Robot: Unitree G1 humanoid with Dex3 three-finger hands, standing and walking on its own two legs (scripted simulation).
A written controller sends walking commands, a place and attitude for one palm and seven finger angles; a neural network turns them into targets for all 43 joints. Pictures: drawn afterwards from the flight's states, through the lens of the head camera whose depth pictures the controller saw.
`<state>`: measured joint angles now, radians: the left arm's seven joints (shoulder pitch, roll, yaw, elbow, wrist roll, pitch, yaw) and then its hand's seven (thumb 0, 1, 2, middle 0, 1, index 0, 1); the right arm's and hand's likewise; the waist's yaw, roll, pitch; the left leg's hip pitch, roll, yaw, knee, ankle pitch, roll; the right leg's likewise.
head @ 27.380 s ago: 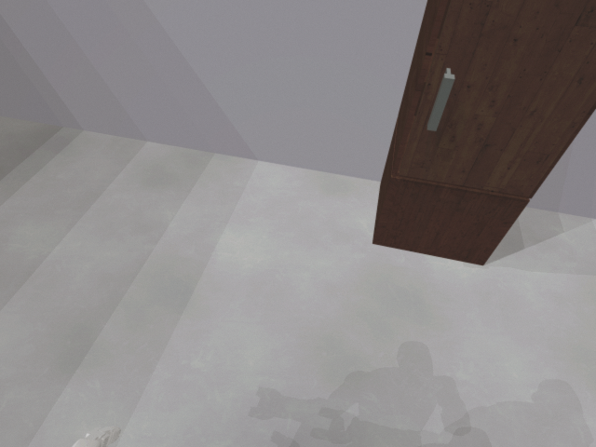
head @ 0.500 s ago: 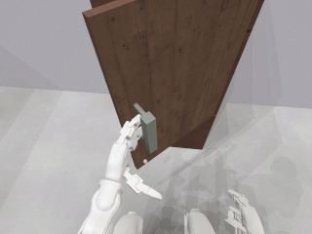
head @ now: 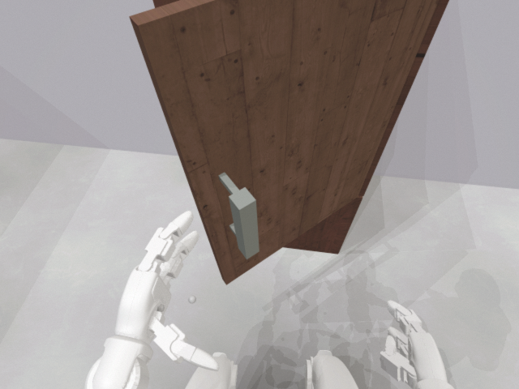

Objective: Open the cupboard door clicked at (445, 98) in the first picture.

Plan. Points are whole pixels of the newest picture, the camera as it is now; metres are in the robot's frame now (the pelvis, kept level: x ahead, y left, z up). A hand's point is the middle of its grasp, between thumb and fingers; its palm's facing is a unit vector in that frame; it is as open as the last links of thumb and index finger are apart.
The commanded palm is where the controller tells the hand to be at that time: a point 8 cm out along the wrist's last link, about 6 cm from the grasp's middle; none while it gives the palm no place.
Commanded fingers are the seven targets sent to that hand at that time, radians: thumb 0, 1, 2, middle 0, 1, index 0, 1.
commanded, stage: slide the hand sideways off the handle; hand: left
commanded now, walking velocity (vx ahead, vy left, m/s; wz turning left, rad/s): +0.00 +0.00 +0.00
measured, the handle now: (238, 217) +0.36 +0.05 +0.06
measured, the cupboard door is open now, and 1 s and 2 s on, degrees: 43 43 43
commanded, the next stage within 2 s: draw the hand back to the body in 0.10 s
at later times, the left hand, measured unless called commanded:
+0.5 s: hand (134, 300) +0.22 +0.16 +0.10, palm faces -0.11 -0.99 -0.06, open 16.3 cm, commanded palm +0.19 +0.22 +0.11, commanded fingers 0.00 -0.50 0.30 -0.15 -0.30 -0.15 -0.30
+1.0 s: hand (33, 279) +0.22 +0.24 +0.17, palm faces +0.24 -0.90 -0.37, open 13.9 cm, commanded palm +0.18 +0.28 +0.20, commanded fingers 0.00 0.23 0.62 -0.18 -0.30 -0.18 -0.30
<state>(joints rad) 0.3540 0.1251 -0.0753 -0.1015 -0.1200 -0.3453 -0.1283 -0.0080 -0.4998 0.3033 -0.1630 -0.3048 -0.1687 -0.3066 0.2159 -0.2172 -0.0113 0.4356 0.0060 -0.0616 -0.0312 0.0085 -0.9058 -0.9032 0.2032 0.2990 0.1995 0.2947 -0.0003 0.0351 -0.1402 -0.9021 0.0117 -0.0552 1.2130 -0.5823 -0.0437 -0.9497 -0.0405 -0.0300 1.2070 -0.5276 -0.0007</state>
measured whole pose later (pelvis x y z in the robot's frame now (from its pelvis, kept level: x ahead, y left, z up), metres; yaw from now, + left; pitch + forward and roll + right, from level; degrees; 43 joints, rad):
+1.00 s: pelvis +0.02 +0.03 +0.07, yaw -1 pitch +2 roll -1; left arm 0.55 0.29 0.12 -0.39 -0.02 -0.02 0.12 0.00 -0.09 0.48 -0.17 -0.30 -0.17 -0.30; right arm 0.26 -0.21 0.06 0.51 0.01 -0.12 -0.13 0.01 -0.90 -0.90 0.20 0.30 0.20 0.29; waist 0.03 0.06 -0.07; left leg -0.38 0.01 -0.03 0.78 -0.43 0.00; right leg -0.41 -0.05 -0.02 0.72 -0.36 0.04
